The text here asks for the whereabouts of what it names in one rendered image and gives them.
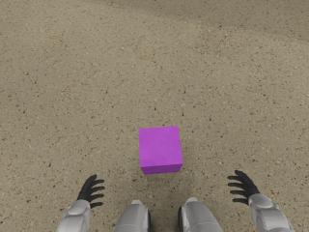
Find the carton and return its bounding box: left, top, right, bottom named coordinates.
left=138, top=126, right=183, bottom=175

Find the left robot thigh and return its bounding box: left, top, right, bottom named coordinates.
left=112, top=203, right=149, bottom=232

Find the robot right shin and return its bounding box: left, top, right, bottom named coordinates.
left=183, top=197, right=197, bottom=232

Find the robot right forearm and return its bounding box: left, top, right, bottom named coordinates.
left=248, top=193, right=295, bottom=232

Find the robot left forearm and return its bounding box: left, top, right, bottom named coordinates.
left=55, top=199, right=91, bottom=232

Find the left robot hand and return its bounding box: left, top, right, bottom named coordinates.
left=76, top=174, right=105, bottom=209

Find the right robot hand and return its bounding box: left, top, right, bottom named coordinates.
left=227, top=170, right=260, bottom=206

